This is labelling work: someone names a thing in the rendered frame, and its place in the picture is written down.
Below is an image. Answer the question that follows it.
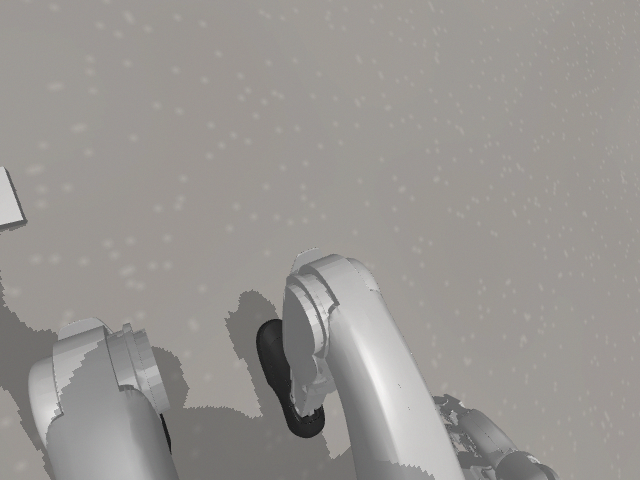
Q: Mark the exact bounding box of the right robot foot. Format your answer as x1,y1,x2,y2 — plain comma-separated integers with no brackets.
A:
256,319,325,438

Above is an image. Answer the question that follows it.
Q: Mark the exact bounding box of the right robot arm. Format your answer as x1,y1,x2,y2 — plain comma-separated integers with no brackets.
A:
495,451,561,480

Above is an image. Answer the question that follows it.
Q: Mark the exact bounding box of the right robot hand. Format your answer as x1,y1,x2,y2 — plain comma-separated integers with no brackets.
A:
432,394,519,480

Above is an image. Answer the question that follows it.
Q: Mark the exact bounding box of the small box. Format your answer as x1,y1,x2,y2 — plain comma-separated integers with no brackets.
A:
0,166,27,230

